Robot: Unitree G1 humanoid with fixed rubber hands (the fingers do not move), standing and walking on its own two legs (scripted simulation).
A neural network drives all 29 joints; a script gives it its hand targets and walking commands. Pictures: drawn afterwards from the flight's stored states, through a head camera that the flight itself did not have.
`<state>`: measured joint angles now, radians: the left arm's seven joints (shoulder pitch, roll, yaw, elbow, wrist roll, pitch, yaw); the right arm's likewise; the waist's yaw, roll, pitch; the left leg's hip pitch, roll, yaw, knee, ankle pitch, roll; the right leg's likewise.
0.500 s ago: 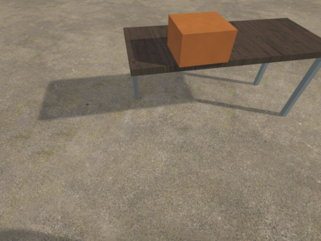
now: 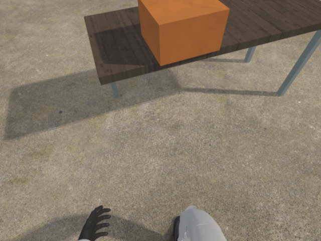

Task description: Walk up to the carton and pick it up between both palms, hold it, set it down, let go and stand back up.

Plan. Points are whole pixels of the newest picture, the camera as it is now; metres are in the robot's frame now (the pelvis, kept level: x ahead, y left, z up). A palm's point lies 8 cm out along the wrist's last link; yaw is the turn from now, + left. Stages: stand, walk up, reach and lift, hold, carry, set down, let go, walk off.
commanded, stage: walk up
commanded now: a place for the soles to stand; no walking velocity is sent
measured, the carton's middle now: (179, 23) +0.95 -0.13 +0.01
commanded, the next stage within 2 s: none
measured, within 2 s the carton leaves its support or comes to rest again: neither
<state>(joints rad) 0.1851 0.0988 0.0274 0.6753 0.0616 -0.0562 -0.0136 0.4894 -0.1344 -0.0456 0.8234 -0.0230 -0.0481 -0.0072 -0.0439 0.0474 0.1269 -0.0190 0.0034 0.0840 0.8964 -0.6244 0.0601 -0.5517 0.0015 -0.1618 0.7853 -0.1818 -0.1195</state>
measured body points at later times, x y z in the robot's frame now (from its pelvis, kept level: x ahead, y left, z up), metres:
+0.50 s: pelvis +0.19 +0.03 +0.01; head +0.19 +0.06 +0.46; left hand +0.19 +0.27 -0.14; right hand +0.36 -0.15 -0.07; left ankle +0.24 +0.15 -0.69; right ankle +0.14 -0.08 -0.62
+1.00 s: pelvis +0.36 -0.05 +0.01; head +0.38 -0.08 +0.46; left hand +0.49 +0.15 -0.09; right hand +0.44 -0.31 -0.13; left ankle +0.31 +0.08 -0.60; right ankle +0.41 -0.15 -0.69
